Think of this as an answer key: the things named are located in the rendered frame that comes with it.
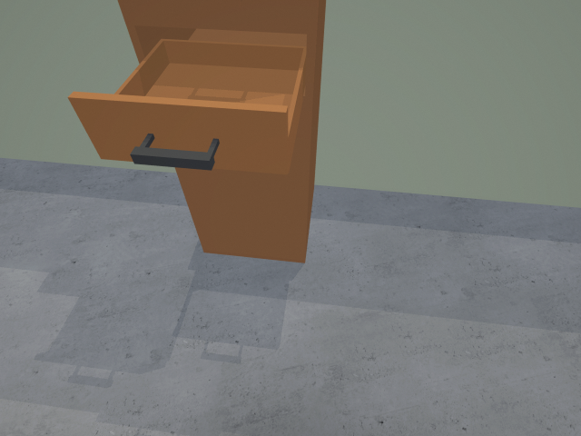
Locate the drawer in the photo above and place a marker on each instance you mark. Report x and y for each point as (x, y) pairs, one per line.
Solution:
(185, 93)

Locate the cabinet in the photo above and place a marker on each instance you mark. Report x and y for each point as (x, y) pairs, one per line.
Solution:
(248, 214)

